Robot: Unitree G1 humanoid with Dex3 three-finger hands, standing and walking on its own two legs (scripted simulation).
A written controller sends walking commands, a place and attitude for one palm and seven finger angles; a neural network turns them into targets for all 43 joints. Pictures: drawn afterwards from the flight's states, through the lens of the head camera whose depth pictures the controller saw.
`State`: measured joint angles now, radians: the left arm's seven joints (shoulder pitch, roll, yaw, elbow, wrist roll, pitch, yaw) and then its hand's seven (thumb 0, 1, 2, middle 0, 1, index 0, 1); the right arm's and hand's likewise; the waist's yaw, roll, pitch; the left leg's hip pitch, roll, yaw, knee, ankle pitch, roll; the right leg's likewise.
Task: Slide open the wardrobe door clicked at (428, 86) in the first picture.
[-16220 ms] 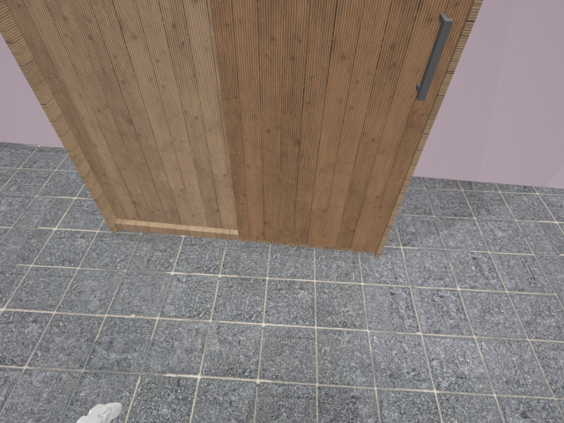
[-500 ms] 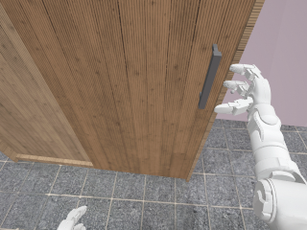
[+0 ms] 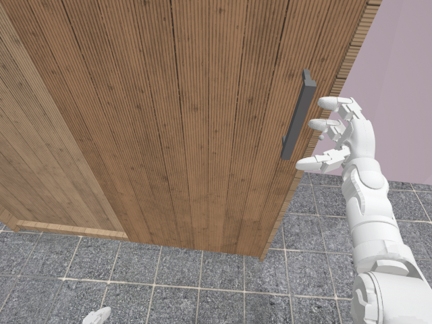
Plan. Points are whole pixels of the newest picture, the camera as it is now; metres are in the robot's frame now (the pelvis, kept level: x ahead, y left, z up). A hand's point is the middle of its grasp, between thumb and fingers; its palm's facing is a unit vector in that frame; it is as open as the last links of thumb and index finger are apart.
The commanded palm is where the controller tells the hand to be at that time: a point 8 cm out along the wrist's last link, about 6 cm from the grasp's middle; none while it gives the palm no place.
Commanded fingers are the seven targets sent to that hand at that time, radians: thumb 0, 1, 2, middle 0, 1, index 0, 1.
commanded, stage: feel for the door with the fingertips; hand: right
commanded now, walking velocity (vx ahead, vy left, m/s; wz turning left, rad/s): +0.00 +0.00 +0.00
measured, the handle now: (294, 118) +0.50 -0.10 +0.13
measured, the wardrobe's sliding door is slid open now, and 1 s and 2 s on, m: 0.00 0.00 0.00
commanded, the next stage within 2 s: slide the fingers in behind the handle in 0.70 s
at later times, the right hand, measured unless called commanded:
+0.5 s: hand (315, 132) +0.45 -0.13 +0.14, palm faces +0.03 +1.00 +0.01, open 13.9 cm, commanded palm +0.42 -0.18 +0.13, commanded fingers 0.00 0.50 -0.30 0.30 1.20 0.30 1.20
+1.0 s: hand (313, 131) +0.45 -0.13 +0.14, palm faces +0.00 +1.00 +0.00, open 13.8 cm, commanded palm +0.42 -0.18 +0.13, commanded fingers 0.00 0.50 -0.30 0.30 1.20 0.30 1.20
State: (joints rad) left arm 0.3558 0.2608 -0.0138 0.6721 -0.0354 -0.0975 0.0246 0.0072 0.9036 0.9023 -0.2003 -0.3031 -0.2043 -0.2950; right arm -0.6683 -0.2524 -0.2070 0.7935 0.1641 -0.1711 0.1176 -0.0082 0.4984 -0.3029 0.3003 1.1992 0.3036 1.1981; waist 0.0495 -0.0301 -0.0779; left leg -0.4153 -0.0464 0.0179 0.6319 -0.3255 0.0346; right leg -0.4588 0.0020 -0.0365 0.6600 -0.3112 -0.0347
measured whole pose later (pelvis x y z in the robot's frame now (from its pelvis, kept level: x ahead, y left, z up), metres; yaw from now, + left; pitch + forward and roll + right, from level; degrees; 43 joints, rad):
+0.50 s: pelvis -0.01 +0.01 +0.00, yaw +0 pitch +7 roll +1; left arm 0.33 0.25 -0.03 0.68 -0.03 -0.09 0.04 0.01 0.90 0.90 -0.20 -0.30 -0.21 -0.30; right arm -0.79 -0.27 -0.21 0.94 0.15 -0.18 0.08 -0.01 0.50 -0.30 0.30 1.20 0.31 1.20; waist 0.06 -0.03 -0.06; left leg -0.43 -0.05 0.03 0.63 -0.31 0.04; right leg -0.48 0.00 -0.03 0.65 -0.29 -0.03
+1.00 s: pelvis -0.01 -0.01 +0.00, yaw -1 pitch +8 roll +1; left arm 0.38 0.25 -0.02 0.70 -0.02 -0.10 0.00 0.01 0.90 0.90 -0.20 -0.30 -0.20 -0.30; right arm -0.83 -0.25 -0.18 1.00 0.14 -0.24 0.07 -0.01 0.50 -0.30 0.33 1.23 0.32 1.22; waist 0.07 -0.03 -0.08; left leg -0.47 -0.04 0.03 0.66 -0.33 0.03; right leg -0.52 0.01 -0.03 0.70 -0.31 -0.04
